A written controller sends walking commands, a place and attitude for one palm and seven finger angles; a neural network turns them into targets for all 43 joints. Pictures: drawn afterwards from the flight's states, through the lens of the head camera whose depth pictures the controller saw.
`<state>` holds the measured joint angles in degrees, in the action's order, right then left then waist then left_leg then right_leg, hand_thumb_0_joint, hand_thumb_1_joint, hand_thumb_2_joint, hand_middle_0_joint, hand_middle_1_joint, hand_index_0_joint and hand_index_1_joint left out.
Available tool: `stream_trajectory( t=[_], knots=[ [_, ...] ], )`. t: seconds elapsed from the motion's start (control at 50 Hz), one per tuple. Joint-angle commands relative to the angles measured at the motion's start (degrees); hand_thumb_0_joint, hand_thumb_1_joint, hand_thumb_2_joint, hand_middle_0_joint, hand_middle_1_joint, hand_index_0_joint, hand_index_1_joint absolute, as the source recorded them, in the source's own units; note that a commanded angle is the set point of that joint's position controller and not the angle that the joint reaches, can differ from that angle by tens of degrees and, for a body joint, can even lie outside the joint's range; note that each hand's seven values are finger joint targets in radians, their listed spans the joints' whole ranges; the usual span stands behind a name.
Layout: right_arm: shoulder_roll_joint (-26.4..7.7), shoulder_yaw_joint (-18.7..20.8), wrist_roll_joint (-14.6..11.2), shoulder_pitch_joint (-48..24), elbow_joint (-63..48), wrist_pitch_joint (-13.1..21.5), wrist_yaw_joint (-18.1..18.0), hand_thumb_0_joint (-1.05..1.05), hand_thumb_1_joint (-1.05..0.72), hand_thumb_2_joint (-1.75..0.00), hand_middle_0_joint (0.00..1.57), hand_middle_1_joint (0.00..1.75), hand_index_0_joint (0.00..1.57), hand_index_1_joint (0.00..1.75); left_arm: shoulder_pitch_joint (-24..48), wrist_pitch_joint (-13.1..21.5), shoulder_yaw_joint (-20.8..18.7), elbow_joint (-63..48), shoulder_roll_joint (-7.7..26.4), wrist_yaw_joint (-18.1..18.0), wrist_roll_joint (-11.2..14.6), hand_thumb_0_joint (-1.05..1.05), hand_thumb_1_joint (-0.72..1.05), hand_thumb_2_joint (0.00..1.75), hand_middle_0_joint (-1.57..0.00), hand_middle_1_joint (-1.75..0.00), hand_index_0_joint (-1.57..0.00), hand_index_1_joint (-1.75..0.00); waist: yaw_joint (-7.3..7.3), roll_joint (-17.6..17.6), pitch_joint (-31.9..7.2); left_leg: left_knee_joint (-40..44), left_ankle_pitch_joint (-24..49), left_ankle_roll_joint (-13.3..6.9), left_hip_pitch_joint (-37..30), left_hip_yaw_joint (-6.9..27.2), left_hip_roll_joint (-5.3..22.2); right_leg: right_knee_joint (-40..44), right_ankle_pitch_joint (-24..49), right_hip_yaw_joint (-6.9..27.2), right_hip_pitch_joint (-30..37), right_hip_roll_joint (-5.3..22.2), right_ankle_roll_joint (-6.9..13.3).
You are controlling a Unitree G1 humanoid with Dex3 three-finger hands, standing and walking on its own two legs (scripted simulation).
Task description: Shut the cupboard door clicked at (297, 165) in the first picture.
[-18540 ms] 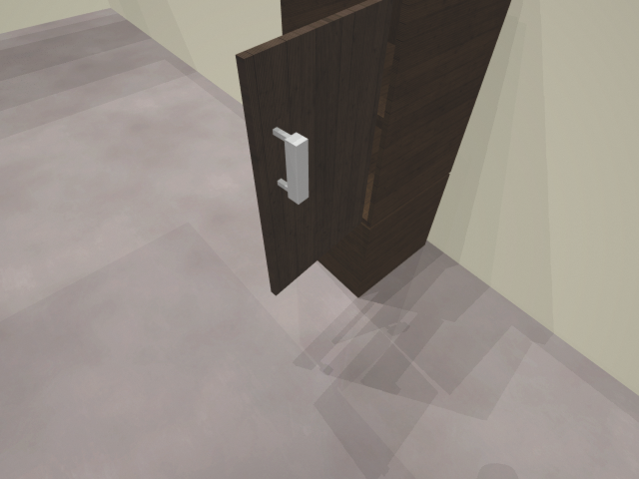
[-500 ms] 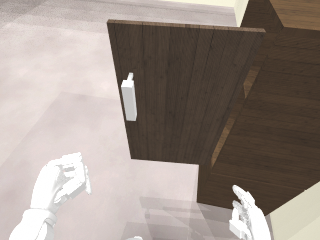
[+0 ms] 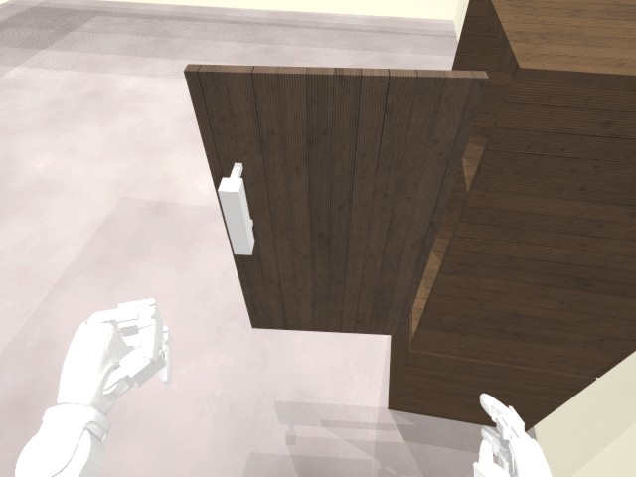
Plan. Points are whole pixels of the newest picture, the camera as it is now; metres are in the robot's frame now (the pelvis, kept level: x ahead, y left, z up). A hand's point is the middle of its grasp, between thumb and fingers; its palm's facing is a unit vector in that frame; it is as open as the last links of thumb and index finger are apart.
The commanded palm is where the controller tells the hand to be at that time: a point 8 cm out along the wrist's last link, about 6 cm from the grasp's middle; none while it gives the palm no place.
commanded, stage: raise the hand and make a fist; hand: left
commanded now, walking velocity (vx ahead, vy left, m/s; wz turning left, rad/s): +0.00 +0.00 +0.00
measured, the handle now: (241, 208) +0.46 +0.14 +0.09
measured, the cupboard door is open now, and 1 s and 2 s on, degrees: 96 96 95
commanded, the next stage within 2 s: bring the fist close to the handle in 0.12 s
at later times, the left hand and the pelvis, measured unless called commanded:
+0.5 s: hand (193, 330) +0.26 +0.16 +0.09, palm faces -0.01 -1.00 -0.04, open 3.1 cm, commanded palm +0.24 +0.21 +0.09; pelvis +0.00 -0.01 +0.00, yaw +0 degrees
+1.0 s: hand (232, 286) +0.32 +0.13 +0.09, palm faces -0.02 -1.00 -0.02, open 3.1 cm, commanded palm +0.30 +0.18 +0.09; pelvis +0.01 +0.00 +0.00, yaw -1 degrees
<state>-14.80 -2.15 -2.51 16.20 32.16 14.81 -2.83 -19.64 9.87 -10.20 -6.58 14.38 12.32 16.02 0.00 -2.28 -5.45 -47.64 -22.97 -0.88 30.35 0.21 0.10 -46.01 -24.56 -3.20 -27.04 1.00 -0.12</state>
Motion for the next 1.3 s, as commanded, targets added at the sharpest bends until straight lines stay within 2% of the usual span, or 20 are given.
stream_trajectory(
  t=[0.0, 0.04, 0.12, 0.24, 0.26, 0.38, 0.5, 0.54, 0.72, 0.74, 0.82, 0.84, 0.88, 0.92, 0.94, 1.12, 1.14, 1.2, 1.24, 1.28],
  knots=[
    [-6.02, 2.87, -0.35, -5.50, -9.27, 3.86, -0.35, 0.00, -0.90, -0.90, 0.20, 0.30, 0.20, 0.30, 6.38, 5.39, -4.55, -12.49, 7.94, -0.26, 0.70, 0.00, 0.90, 0.90, -1.30, -1.50, -1.30, -1.50, 0.38, -0.23, -6.69, 7.28, 11.55, -0.42, -5.68, 0.85, -0.53, 7.04, 13.46, 0.11, 1.86, -1.27, 0.79],
    [-6.35, 2.88, -0.21, -5.39, -8.99, 3.78, -0.40, 0.00, -0.90, -0.90, 0.20, 0.30, 0.20, 0.30, 5.84, 5.14, -5.18, -11.27, 8.94, -0.09, 0.74, 0.00, 0.90, 0.90, -1.30, -1.50, -1.30, -1.50, 0.30, 1.92, -5.70, 6.98, 11.13, -0.56, -4.57, 1.00, -0.49, 7.51, 13.10, 0.68, 2.21, -1.22, 0.67],
    [-6.05, 2.95, -0.47, -5.55, -9.24, 3.91, -0.45, 0.00, -0.90, -0.90, 0.20, 0.30, 0.20, 0.30, 6.02, 5.40, -4.47, -12.23, 8.09, 0.22, 0.74, 0.00, 0.90, 0.90, -1.30, -1.50, -1.30, -1.50, 0.29, -0.36, -7.10, 7.01, 11.38, -0.55, -5.58, 0.62, -0.56, 7.37, 13.37, 0.57, 2.08, -1.09, 0.60],
    [-6.39, 2.76, -0.36, -5.68, -8.51, 3.71, -0.84, 0.00, -0.90, -0.90, 0.20, 0.30, 0.20, 0.30, 10.22, 5.37, -4.98, -10.31, 9.45, 0.06, 0.75, 0.00, 0.90, 0.90, -1.30, -1.50, -1.30, -1.50, -0.73, 2.62, -4.53, 6.43, 8.67, -0.83, -4.05, 0.75, -0.52, 8.88, 9.68, 1.97, 0.71, -0.95, 0.08],
    [-6.20, 2.66, -0.42, -6.06, -8.58, 3.76, -0.83, 0.00, -0.90, -0.90, 0.20, 0.30, 0.20, 0.30, 12.54, 5.51, -2.87, -10.62, 7.44, 0.15, 0.50, 0.00, 0.90, 0.90, -1.30, -1.50, -1.30, -1.50, -1.06, 0.99, -4.98, 6.65, 8.69, -0.88, -4.72, 0.61, -0.62, 8.71, 9.62, 1.82, 0.40, -0.91, 0.17],
    [-6.26, 2.71, -0.46, -5.73, -7.80, 3.93, -0.80, 0.00, -0.90, -0.90, 0.20, 0.30, 0.20, 0.30, 16.78, 4.83, -1.06, -7.64, 6.48, -0.53, -0.41, 0.00, 0.90, 0.90, -1.30, -1.50, -1.30, -1.50, -1.23, 0.95, -6.92, 6.65, 9.63, -0.80, -6.03, 0.59, -0.54, 8.37, 11.30, 1.63, 0.63, -0.76, 0.07],
    [-5.94, 2.76, -0.15, -5.89, -8.40, 2.97, -0.15, 0.00, -0.90, -0.90, 0.20, 0.30, 0.20, 0.30, 17.71, 3.58, -0.55, -6.28, 5.26, -3.01, -1.53, 0.00, 0.90, 0.90, -1.30, -1.50, -1.30, -1.50, -0.21, 2.14, -9.39, 7.37, 12.77, -0.61, -7.06, 0.32, -0.48, 7.33, 15.42, 0.92, 2.60, -0.72, 0.16],
    [-6.33, 2.74, 0.12, -5.72, -7.97, 2.26, -0.06, 0.00, -0.90, -0.90, 0.20, 0.30, 0.20, 0.30, 17.75, 3.23, -3.15, -4.05, 7.85, -4.22, -1.99, 0.00, 0.90, 0.90, -1.30, -1.50, -1.30, -1.50, -0.02, 4.24, -8.14, 7.45, 13.05, -0.61, -5.92, 0.37, -0.30, 7.51, 15.68, 1.01, 3.06, -0.72, 0.14],
    [-5.87, 2.97, 0.01, -5.82, -7.45, 1.10, 0.54, 0.00, -0.90, -0.90, 0.20, 0.30, 0.20, 0.30, 27.27, 4.43, 2.19, -3.09, 3.17, -5.37, -3.19, 0.00, 0.90, 0.90, -1.30, -1.50, -1.30, -1.50, -1.28, -0.15, -10.67, 7.43, 15.05, -0.32, -9.17, -0.10, -0.11, 6.74, 17.78, 0.64, 2.35, -0.98, 0.52],
    [-6.11, 3.17, 0.06, -5.58, -7.20, 0.89, 0.52, 0.00, -0.90, -0.90, 0.20, 0.30, 0.20, 0.30, 26.58, 4.34, 1.29, -2.02, 4.07, -5.73, -3.37, 0.00, 0.90, 0.90, -1.30, -1.50, -1.30, -1.50, -1.20, 2.21, -10.50, 7.26, 15.20, -0.46, -8.62, 0.01, 0.09, 7.01, 17.83, 0.79, 2.86, -0.98, 0.43],
    [-6.03, 3.17, 0.03, -5.44, -7.03, -0.10, 0.75, 0.00, -0.90, -0.90, 0.20, 0.30, 0.20, 0.30, 29.28, 3.69, 2.68, -0.49, 2.72, -6.70, -4.23, 0.00, 0.90, 0.90, -1.30, -1.50, -1.30, -1.50, -1.47, 1.36, -10.36, 7.62, 16.23, -0.22, -9.23, -0.06, 0.12, 6.47, 18.95, 0.31, 2.20, -1.08, 0.52],
    [-6.16, 3.11, 0.20, -5.33, -6.84, -0.40, 0.75, 0.00, -0.90, -0.90, 0.20, 0.30, 0.20, 0.30, 30.03, 3.35, 2.84, 0.96, 2.88, -7.15, -4.50, 0.00, 0.90, 0.90, -1.30, -1.50, -1.30, -1.50, -1.60, 3.16, -9.05, 7.61, 15.59, -0.37, -8.38, 0.21, 0.21, 6.81, 18.34, 0.49, 2.03, -1.06, 0.41],
    [-5.91, 3.22, 0.17, -5.53, -6.89, -0.89, 0.94, 0.00, -0.90, -0.90, 0.20, 0.30, 0.20, 0.30, 32.26, 3.58, 3.03, 0.10, 2.35, -8.16, -4.96, 0.00, 0.90, 0.90, -1.30, -1.50, -1.30, -1.50, -1.28, 0.79, -10.50, 7.81, 16.23, -0.13, -9.70, 0.09, 0.22, 6.41, 18.56, 0.39, 2.15, -1.09, 0.67],
    [-5.67, 3.19, 0.40, -5.40, -7.12, -1.26, 1.18, 0.00, -0.90, -0.90, 0.20, 0.30, 0.20, 0.30, 34.02, 3.83, 4.65, -0.61, 0.81, -9.24, -5.51, 0.00, 0.90, 0.90, -1.30, -1.50, -1.30, -1.50, -1.43, 0.94, -12.57, 7.62, 17.66, -0.10, -10.85, 0.14, 0.24, 5.97, 19.79, 0.25, 2.67, -1.08, 0.70],
    [-5.89, 3.36, 0.52, -5.18, -6.88, -1.52, 1.22, 0.00, -0.90, -0.90, 0.20, 0.30, 0.20, 0.30, 33.74, 3.92, 3.04, 0.10, 2.58, -9.95, -5.86, 0.00, 0.90, 0.90, -1.30, -1.50, -1.30, -1.50, -1.12, 2.64, -12.95, 7.48, 18.31, -0.16, -10.58, 0.16, 0.49, 5.92, 20.38, 0.32, 3.47, -1.10, 0.70],
    [-5.63, 3.24, 0.43, -5.33, -6.10, -4.07, 1.73, 0.00, -0.90, -0.90, 0.20, 0.30, 0.20, 0.30, 41.14, 3.78, 4.82, 6.33, 0.42, -11.70, -6.84, 0.00, 0.90, 0.90, -1.30, -1.50, -1.30, -1.50, -1.86, 1.88, -11.58, 7.95, 16.31, 0.09, -10.44, -0.37, 0.46, 6.65, 19.30, 0.62, 2.35, -1.33, 0.82],
    [-5.85, 3.37, 0.44, -5.14, -5.89, -4.32, 1.62, 0.00, -0.90, -0.90, 0.20, 0.30, 0.20, 0.30, 41.76, 3.92, 3.77, 7.37, 1.74, -12.02, -7.01, 0.00, 0.90, 0.90, -1.30, -1.50, -1.30, -1.50, -1.82, 3.89, -11.47, 7.96, 16.18, -0.02, -9.95, -0.20, 0.61, 6.79, 19.06, 0.64, 2.82, -1.37, 0.79],
    [-5.42, 3.40, 0.36, -4.89, -5.59, -4.53, 1.82, 0.00, -0.90, -0.90, 0.20, 0.30, 0.20, 0.30, 46.00, 4.38, 7.29, 7.73, -1.88, -12.38, -7.36, 0.00, 0.90, 0.90, -1.30, -1.50, -1.30, -1.50, -2.41, 0.74, -12.38, 7.83, 17.20, 0.22, -11.56, -0.04, 0.69, 6.38, 19.50, 0.46, 1.71, -1.41, 0.97],
    [-5.85, 3.61, 0.61, -4.57, -5.52, -4.99, 1.86, 0.00, -0.90, -0.90, 0.20, 0.30, 0.20, 0.30, 43.14, 4.39, 4.44, 10.13, 0.71, -13.06, -7.58, 0.00, 0.90, 0.90, -1.30, -1.50, -1.30, -1.50, -1.37, 3.21, -13.23, 8.01, 17.04, 0.10, -10.80, -0.07, 0.68, 6.51, 19.58, 0.50, 3.02, -1.52, 0.95],
    [-5.47, 3.59, 0.50, -4.67, -5.84, -5.45, 2.10, 0.00, -0.90, -0.90, 0.20, 0.30, 0.20, 0.30, 43.94, 4.42, 5.80, 10.47, -1.20, -13.03, -7.57, 0.00, 0.90, 0.90, -1.30, -1.50, -1.30, -1.50, -1.61, 3.06, -13.42, 8.17, 17.44, 0.07, -11.01, -0.60, 0.50, 6.66, 20.78, 0.66, 3.32, -1.36, 0.82]
  ],
)
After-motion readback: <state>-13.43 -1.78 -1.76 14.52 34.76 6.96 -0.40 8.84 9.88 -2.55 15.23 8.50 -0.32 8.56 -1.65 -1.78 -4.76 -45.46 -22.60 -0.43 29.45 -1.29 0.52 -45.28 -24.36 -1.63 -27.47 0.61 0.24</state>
